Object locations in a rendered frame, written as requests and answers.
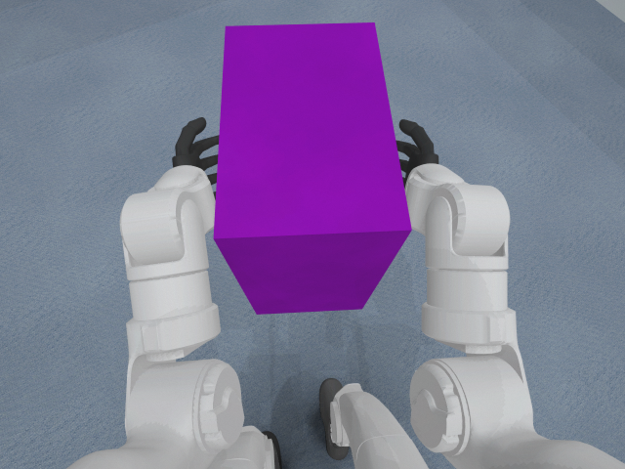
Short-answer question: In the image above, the carton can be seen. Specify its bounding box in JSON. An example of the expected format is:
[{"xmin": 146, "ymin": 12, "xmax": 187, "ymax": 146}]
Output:
[{"xmin": 214, "ymin": 22, "xmax": 412, "ymax": 315}]

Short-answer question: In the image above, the left robot forearm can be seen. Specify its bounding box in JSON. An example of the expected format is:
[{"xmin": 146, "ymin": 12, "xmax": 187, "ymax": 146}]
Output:
[{"xmin": 120, "ymin": 165, "xmax": 221, "ymax": 436}]

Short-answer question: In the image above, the right robot hand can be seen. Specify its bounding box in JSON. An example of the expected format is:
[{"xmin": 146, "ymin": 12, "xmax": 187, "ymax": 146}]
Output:
[{"xmin": 396, "ymin": 119, "xmax": 438, "ymax": 188}]

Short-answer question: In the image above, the robot thigh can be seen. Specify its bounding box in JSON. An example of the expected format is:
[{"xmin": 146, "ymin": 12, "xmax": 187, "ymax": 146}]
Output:
[
  {"xmin": 208, "ymin": 431, "xmax": 274, "ymax": 469},
  {"xmin": 330, "ymin": 391, "xmax": 429, "ymax": 469}
]

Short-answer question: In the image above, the right robot forearm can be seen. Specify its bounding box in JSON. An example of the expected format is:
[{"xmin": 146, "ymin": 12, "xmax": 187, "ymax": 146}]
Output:
[{"xmin": 404, "ymin": 163, "xmax": 533, "ymax": 414}]

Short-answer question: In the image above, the robot right thigh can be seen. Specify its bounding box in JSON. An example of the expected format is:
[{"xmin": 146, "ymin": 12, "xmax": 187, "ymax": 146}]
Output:
[{"xmin": 330, "ymin": 391, "xmax": 429, "ymax": 469}]

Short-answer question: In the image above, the robot left upper arm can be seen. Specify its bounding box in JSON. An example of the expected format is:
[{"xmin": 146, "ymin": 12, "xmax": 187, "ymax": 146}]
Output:
[{"xmin": 66, "ymin": 359, "xmax": 244, "ymax": 469}]

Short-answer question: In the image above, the robot left thigh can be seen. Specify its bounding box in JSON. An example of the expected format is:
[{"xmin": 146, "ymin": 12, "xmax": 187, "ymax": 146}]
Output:
[{"xmin": 208, "ymin": 431, "xmax": 274, "ymax": 469}]

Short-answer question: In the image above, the left robot hand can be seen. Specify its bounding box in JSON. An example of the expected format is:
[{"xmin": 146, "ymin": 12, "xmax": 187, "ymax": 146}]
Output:
[{"xmin": 172, "ymin": 117, "xmax": 219, "ymax": 200}]

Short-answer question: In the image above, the robot right upper arm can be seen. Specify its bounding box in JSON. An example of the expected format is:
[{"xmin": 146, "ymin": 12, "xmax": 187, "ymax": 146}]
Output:
[{"xmin": 410, "ymin": 356, "xmax": 625, "ymax": 469}]

